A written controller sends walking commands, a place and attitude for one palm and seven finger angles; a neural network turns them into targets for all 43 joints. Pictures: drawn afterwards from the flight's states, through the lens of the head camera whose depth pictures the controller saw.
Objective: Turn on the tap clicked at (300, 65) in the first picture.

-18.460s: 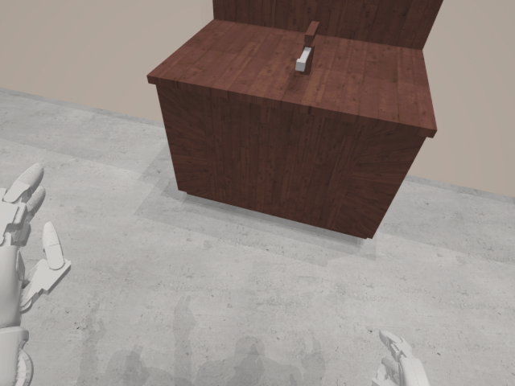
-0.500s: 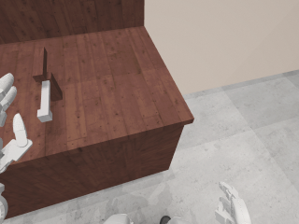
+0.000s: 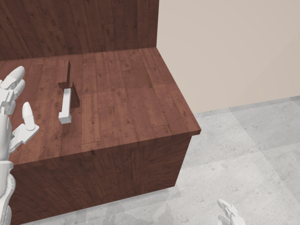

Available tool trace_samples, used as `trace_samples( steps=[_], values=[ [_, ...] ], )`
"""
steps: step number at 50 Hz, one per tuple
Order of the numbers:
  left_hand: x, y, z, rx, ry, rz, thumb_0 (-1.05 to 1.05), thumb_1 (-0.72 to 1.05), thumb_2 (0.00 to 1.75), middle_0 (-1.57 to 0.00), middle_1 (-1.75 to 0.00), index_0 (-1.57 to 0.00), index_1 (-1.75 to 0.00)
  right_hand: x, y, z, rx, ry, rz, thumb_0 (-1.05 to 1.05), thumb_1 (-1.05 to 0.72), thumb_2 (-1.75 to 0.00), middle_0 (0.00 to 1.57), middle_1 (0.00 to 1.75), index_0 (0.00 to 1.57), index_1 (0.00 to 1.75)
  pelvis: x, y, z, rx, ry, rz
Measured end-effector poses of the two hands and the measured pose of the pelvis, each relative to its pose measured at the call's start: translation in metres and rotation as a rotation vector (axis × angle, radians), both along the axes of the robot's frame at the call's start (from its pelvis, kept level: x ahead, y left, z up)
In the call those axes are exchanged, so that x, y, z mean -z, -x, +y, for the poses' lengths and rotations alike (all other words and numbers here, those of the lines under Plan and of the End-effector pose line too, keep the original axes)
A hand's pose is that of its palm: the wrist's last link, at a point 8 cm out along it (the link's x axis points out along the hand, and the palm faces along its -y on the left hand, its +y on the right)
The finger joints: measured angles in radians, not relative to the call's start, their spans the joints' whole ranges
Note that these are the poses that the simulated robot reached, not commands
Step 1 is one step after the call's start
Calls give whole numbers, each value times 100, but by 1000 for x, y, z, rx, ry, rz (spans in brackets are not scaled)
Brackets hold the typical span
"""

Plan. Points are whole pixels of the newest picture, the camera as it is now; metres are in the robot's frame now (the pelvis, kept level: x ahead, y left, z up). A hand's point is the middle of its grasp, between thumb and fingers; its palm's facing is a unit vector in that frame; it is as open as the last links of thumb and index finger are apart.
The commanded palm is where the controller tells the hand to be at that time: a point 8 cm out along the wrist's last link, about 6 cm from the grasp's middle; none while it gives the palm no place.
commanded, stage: come to a stop and stand still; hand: left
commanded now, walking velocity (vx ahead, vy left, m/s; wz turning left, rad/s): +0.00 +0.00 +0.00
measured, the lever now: (65, 117) +0.39 +0.30 +0.05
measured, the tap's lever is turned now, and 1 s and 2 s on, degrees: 0 0 0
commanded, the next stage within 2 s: look again from close up in 1.02 s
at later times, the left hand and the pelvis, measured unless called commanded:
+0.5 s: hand (35, 129) +0.25 +0.27 +0.17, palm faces +0.44 -0.80 -0.42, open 7.4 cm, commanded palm +0.18 +0.29 +0.19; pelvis +0.03 +0.00 +0.00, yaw +3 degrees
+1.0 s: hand (16, 133) +0.23 +0.30 +0.18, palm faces +0.45 -0.84 -0.30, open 7.4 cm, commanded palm +0.17 +0.32 +0.19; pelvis +0.02 +0.04 +0.01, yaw +2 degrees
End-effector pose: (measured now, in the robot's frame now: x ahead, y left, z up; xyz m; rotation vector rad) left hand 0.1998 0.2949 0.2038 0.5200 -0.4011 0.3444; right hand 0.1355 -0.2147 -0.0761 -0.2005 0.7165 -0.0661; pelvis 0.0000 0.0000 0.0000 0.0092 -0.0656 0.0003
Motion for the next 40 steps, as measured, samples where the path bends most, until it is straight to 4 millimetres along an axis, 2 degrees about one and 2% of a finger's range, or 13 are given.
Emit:
trace_samples(
  steps=[3, 6, 10, 12, 16, 20, 24, 30, 36, 40],
  values=[
    [-21, -15, 11, -45, -55, -78, 1, 88, 89, -22, -31, -22, -30, 4, -9, 3, -69, -19, 9, 1, -90, -89, 20, 30, 20, 29, 2, 0, -9, 12, -17, 16],
    [-26, -22, 5, -41, -58, -82, 1, 88, 89, -21, -31, -21, -30, 5, -18, -3, -83, -42, -1, 1, -90, -89, 21, 30, 21, 30, 0, -6, -12, 19, -10, 45],
    [-2, -19, -20, 31, -37, 49, 1, 89, 89, -21, -30, -21, -30, 8, -27, -16, -68, -49, -1, 1, -90, -89, 21, 30, 21, 30, -2, -18, -11, 18, 1, 85],
    [13, -15, -26, 45, -23, 124, 1, 89, 89, -21, -30, -21, -30, 10, -30, -23, -62, -29, 23, 1, -90, -89, 21, 30, 21, 30, -3, -23, -11, 10, 4, 99],
    [30, -9, -10, -13, -8, 196, 1, 88, 89, -22, -31, -22, -30, 10, -36, -34, -83, 36, 88, 1, -90, -89, 20, 30, 20, 29, -3, -30, -12, -16, 10, 114],
    [31, -8, 10, -92, 21, 165, 1, 88, 89, -22, -31, -22, -30, 6, -48, -36, -125, 86, 100, 1, -90, -90, 20, 30, 20, 29, -3, -32, -8, -38, 14, 113],
    [22, -8, 13, -86, 36, 99, 1, 88, 89, -22, -31, -22, -30, -1, -64, -25, -145, 92, 47, 2, -91, -90, 20, 30, 20, 29, -3, -31, 1, -46, 11, 104],
    [8, -1, 17, -28, 17, 37, 1, 88, 89, -21, -31, -21, -30, -13, -80, 5, -126, 48, -45, 1, -91, -90, 20, 30, 20, 29, -4, -27, 16, -44, 6, 90],
    [13, 12, 41, -65, 55, 38, 1, 88, 89, -21, -31, -22, -30, -20, -77, 34, -131, 13, -70, 1, -90, -89, 20, 30, 20, 29, -5, -20, 27, -40, 7, 73],
    [22, 21, 49, -87, 111, 41, 1, 88, 89, -21, -31, -21, -30, -19, -68, 45, -148, 10, -55, 1, -90, -89, 20, 30, 20, 29, -5, -16, 33, -39, 8, 60]
  ],
)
